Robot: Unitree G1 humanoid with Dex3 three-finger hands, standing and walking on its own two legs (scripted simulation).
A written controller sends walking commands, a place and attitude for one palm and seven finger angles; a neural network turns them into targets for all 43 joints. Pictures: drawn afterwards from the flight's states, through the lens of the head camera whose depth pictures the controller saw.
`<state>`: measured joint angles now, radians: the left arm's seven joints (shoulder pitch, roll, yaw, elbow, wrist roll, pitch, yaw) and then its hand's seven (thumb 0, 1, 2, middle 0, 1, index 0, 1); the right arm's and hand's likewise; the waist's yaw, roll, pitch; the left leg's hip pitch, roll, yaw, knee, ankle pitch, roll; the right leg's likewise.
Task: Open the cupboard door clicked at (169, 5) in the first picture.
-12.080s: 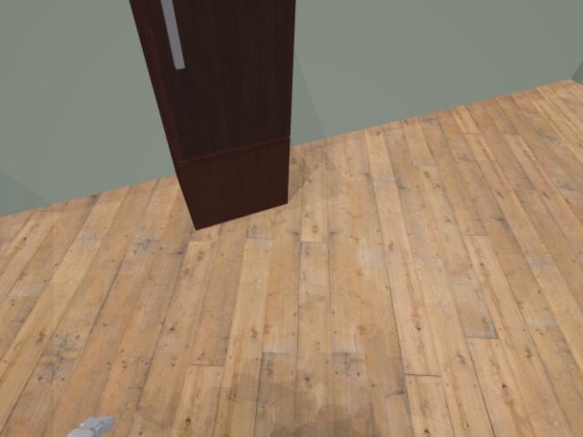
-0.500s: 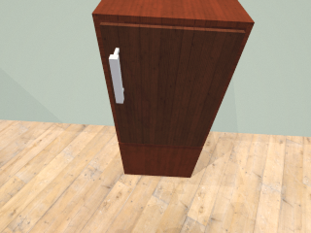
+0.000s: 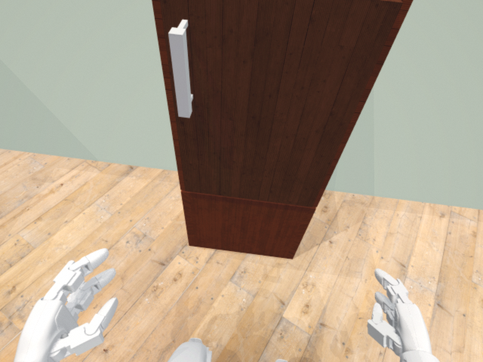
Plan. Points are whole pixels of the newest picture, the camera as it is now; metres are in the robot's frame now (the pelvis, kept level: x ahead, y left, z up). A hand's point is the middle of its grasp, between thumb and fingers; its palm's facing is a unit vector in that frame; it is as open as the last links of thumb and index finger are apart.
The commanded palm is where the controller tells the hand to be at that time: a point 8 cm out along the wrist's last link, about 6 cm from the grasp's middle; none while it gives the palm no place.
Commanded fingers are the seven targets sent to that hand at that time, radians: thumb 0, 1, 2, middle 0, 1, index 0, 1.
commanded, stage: raise the hand with hooked fingers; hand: left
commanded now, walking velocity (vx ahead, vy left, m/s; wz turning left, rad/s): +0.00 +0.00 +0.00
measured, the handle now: (184, 71) +0.60 +0.18 +0.16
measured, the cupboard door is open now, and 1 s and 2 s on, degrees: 0 0 0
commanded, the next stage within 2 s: move the hooked fingers beside the handle in 1.66 s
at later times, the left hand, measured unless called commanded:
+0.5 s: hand (67, 239) +0.25 +0.27 +0.10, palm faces +0.05 -1.00 -0.06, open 11.7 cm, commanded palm +0.22 +0.31 +0.11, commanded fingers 0.00 -0.22 0.42 -0.28 -1.02 -0.28 -1.02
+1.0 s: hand (32, 190) +0.29 +0.31 +0.15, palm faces +0.03 -1.00 -0.05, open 13.9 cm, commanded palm +0.26 +0.36 +0.17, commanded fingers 0.00 -0.50 0.30 -0.30 -1.20 -0.30 -1.20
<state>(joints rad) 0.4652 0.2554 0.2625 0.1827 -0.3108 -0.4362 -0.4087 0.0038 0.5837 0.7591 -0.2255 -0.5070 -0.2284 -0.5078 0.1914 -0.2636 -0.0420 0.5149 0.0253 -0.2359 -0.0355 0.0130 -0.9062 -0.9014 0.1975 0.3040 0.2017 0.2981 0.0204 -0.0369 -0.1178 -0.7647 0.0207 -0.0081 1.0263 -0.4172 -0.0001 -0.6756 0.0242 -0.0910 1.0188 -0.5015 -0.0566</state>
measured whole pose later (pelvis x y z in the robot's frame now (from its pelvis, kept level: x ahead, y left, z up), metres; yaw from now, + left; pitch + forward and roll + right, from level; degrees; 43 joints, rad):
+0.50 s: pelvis +0.02 +0.02 +0.02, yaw -1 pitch +8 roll -2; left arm 0.28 0.33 0.37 0.10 -0.38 -0.29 -0.39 0.00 0.00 0.51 -0.26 -0.88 -0.26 -0.88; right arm 0.34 -0.27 0.02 0.60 0.04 -0.24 -0.07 0.02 -0.90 -0.90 0.20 0.30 0.20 0.30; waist 0.00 0.03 -0.10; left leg -0.65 0.02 0.01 0.89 -0.39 0.03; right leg -0.54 0.03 -0.07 0.85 -0.44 -0.02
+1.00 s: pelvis +0.02 +0.05 +0.05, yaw +0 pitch +2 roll -3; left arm 0.00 0.42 0.37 0.20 -0.33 -0.06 -0.43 -0.01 -0.48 0.31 -0.30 -1.19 -0.30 -1.19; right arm 0.25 -0.25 0.09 0.56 0.05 -0.21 -0.10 0.01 -0.90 -0.90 0.20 0.30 0.21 0.30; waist 0.03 0.02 -0.05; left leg -0.45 -0.02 0.01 0.73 -0.32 0.06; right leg -0.33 0.00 -0.07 0.65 -0.35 0.01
